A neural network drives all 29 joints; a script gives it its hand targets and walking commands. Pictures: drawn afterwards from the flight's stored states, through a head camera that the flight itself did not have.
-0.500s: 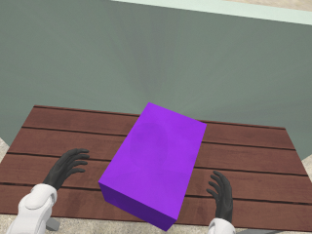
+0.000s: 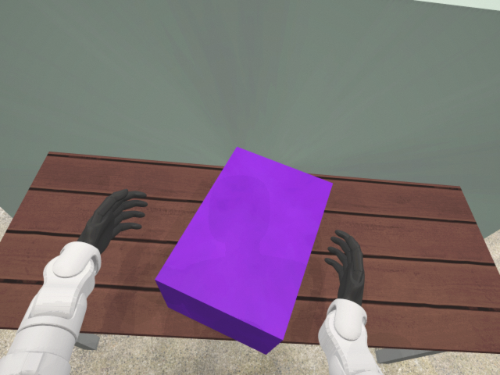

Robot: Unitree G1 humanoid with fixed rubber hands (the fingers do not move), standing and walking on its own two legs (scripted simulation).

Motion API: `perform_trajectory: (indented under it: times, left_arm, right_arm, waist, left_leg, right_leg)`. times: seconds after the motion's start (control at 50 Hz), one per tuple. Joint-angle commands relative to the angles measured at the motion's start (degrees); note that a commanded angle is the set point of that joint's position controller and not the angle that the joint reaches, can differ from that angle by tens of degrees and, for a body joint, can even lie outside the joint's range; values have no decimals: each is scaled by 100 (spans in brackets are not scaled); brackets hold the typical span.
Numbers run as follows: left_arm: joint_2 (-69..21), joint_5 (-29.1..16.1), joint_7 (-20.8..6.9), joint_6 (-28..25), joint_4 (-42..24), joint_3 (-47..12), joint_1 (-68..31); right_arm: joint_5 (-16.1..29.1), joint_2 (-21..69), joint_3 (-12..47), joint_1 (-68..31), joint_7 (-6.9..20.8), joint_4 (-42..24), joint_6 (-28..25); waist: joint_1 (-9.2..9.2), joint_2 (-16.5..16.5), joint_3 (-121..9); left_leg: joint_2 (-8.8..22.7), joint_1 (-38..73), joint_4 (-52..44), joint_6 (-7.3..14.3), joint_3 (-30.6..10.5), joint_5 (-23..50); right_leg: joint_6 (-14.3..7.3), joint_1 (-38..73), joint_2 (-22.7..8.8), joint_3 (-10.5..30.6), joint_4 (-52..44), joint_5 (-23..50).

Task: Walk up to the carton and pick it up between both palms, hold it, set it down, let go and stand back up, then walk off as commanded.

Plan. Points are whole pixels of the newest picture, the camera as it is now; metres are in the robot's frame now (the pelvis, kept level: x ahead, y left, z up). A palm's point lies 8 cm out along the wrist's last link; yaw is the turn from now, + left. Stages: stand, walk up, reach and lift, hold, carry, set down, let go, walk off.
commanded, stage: reach and lift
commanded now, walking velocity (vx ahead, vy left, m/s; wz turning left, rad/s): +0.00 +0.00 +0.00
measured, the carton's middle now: (250, 245) +0.38 +0.01 -0.11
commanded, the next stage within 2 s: none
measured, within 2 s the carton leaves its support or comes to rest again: neither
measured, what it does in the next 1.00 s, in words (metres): stands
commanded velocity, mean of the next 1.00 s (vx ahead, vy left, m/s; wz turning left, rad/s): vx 0.00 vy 0.00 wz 0.00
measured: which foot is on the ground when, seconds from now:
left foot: down 0.00-1.00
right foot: down 0.00-1.00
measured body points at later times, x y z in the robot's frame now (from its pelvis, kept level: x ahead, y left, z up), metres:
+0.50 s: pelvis -0.01 +0.00 +0.00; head +0.09 +0.04 +0.43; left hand +0.37 +0.24 -0.02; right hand +0.29 -0.15 -0.04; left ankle -0.01 +0.10 -0.73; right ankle +0.02 -0.12 -0.73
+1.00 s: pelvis -0.03 +0.00 -0.03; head +0.12 +0.04 +0.39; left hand +0.38 +0.22 -0.07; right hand +0.29 -0.14 -0.09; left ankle -0.01 +0.10 -0.73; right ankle +0.02 -0.12 -0.73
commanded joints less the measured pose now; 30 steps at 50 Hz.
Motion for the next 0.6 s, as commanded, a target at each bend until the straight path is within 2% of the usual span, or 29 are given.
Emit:
perform_trajectory:
  times: [0.0, 0.06, 0.08, 0.1, 0.12, 0.14, 0.18, 0.2, 0.22, 0.24, 0.26, 0.28, 0.3, 0.32, 0.34, 0.36, 0.38, 0.4, 0.42, 0.44, 0.46, 0.48, 0.5, 0.52, 0.56, 0.58]
  left_arm:
    - [961, -222, 158, -209, -412, 111, -2231]
    - [880, -145, 175, -188, -412, 141, -2162]
    - [931, -94, 184, -191, -127, 112, -2517]
    - [895, -141, 161, -195, -263, 96, -2271]
    - [938, -105, 147, -225, -206, 212, -2260]
    - [819, -143, 184, -227, -139, 30, -2546]
    - [908, -12, 155, -254, -217, 236, -2291]
    - [818, -90, 172, -318, -24, 118, -2537]
    - [860, -34, 166, -333, 89, 197, -2455]
    - [814, -16, 180, -343, 65, 98, -2561]
    - [834, 14, 190, -393, 92, 173, -2715]
    - [708, 65, 194, -426, 87, 188, -2550]
    - [601, -20, 225, -493, 427, 50, -2893]
    - [626, -26, 233, -551, 206, 49, -2819]
    - [599, -84, 241, -645, 326, -35, -3022]
    - [585, -33, 230, -675, 176, 42, -2658]
    - [557, 61, 226, -735, -48, 96, -2510]
    - [554, 201, 225, -761, 328, 172, -2595]
    - [502, 243, 213, -786, 571, 115, -2776]
    - [469, 185, 233, -839, 440, 61, -2941]
    - [399, 175, 244, -871, 633, -7, -3124]
    - [301, 198, 234, -908, 722, 39, -2990]
    - [205, 158, 241, -961, 632, -61, -3019]
    - [209, 158, 236, -1035, 419, -43, -2975]
    - [213, 504, 209, -1034, 524, 202, -2490]
    - [230, 575, 204, -1053, 641, 276, -2589]
  right_arm:
    - [159, -187, -304, -1389, -104, -539, -254]
    - [157, -139, -322, -1381, -143, -699, -288]
    - [167, -220, -398, -1672, -120, -322, -187]
    - [145, -108, -258, -1386, -166, -616, -273]
    - [168, -86, -231, -1451, -177, -475, -272]
    - [92, -177, -375, -1750, -200, -416, -241]
    - [310, 29, -90, -1388, -148, -524, -302]
    - [146, -27, -221, -1747, -177, -447, -300]
    - [96, -24, -258, -1663, -199, -363, -315]
    - [127, -44, -261, -1706, -199, -506, -339]
    - [50, -9, -331, -1828, -189, -336, -354]
    - [178, 79, -160, -1680, -166, -288, -373]
    - [94, -30, -313, -2061, -130, -108, -367]
    - [53, 20, -347, -1859, -130, -265, -451]
    - [-1, -27, -403, -2127, -126, -200, -464]
    - [75, 124, -214, -1702, -139, -418, -538]
    - [127, 132, -147, -1532, -133, -331, -636]
    - [30, 59, -390, -1634, -119, 128, -693]
    - [10, 26, -438, -1712, -115, 345, -706]
    - [52, 44, -366, -1946, -96, 222, -773]
    - [15, -14, -529, -2081, -99, 458, -766]
    - [-21, 88, -474, -1955, -88, 435, -867]
    - [-16, 32, -520, -1983, -111, 306, -978]
    - [-10, 69, -403, -1971, -111, 174, -1034]
    - [144, 195, -156, -1444, -71, 390, -1212]
    - [86, 118, -300, -1459, -67, 569, -1244]
  waist:
    - [-940, 1171, -3289]
    - [-935, 1215, -3545]
    - [-940, 1290, -3397]
    - [-959, 1115, -3546]
    - [-888, 1111, -3619]
    - [-1052, 1158, -3644]
    - [-774, 1272, -3719]
    - [-896, 1160, -3746]
    - [-885, 1134, -3638]
    - [-916, 1178, -3900]
    - [-913, 1204, -3915]
    - [-796, 1268, -3899]
    - [-897, 1190, -3862]
    - [-928, 1154, -4040]
    - [-954, 1179, -4183]
    - [-887, 1177, -4274]
    - [-836, 1249, -4457]
    - [-806, 1473, -4369]
    - [-879, 1491, -4151]
    - [-847, 1424, -4289]
    - [-978, 1495, -4243]
    - [-914, 1378, -4309]
    - [-1002, 1368, -4478]
    - [-889, 1369, -4856]
    - [-713, 1523, -4754]
    - [-733, 1580, -4744]
  left_leg:
    - [101, -97, -195, -432, 139, 2520]
    - [92, -73, -139, -469, 159, 2687]
    - [109, -168, -136, -468, 189, 2493]
    - [82, -230, -91, -437, 218, 2598]
    - [75, -298, -105, -444, 203, 2535]
    - [111, -321, -75, -459, 170, 2495]
    - [41, -431, -37, -473, 214, 2564]
    - [54, -563, -101, -451, 213, 2304]
    - [32, -734, -59, -423, 195, 2211]
    - [42, -633, -19, -429, 215, 2424]
    - [41, -775, -19, -450, 225, 2179]
    - [17, -702, 65, -429, 202, 2330]
    - [50, -865, 92, -440, 174, 2079]
    - [44, -847, 166, -430, 155, 2280]
    - [29, -966, 209, -448, 183, 2157]
    - [-1, -872, 309, -419, 168, 2440]
    - [4, -632, 358, -462, 97, 2851]
    - [25, -717, 366, -523, 105, 2568]
    - [50, -790, 384, -528, 59, 2358]
    - [50, -820, 401, -542, 50, 2477]
    - [43, -866, 420, -559, -14, 2352]
    - [24, -947, 441, -550, 19, 2241]
    - [14, -1039, 553, -556, 13, 2331]
    - [13, -856, 552, -586, -50, 2667]
    - [-9, -808, 642, -598, -30, 2947]
    - [-5, -851, 645, -632, -63, 2873]
  right_leg:
    - [78, 1192, -134, 461, -116, 1932]
    - [92, 1211, -104, 438, -23, 2014]
    - [55, 945, -92, 388, -30, 1728]
    - [104, 1127, -120, 428, 35, 2091]
    - [114, 1166, -94, 438, 13, 1997]
    - [94, 988, -102, 391, 70, 1928]
    - [87, 1123, -105, 481, 113, 1966]
    - [110, 1031, -123, 481, 115, 1919]
    - [109, 1003, -113, 458, 163, 1763]
    - [87, 1019, -91, 450, 206, 1902]
    - [82, 914, -92, 468, 189, 1694]
    - [70, 919, -120, 480, 237, 1798]
    - [37, 585, -97, 460, 279, 1444]
    - [22, 600, -72, 474, 312, 1646]
    - [38, 461, -86, 422, 323, 1515]
    - [69, 652, -95, 491, 374, 1912]
    - [70, 665, -33, 513, 397, 2174]
    - [62, 314, -44, 481, 441, 1766]
    - [26, 164, -53, 454, 432, 1538]
    - [-1, 181, -12, 442, 492, 1655]
    - [0, -13, -27, 449, 466, 1500]
    - [65, 6, -29, 454, 469, 1479]
    - [69, -95, -16, 437, 576, 1618]
    - [61, -6, 45, 405, 608, 1772]
    - [81, 89, 41, 486, 733, 1989]
    - [99, -115, 62, 464, 746, 1782]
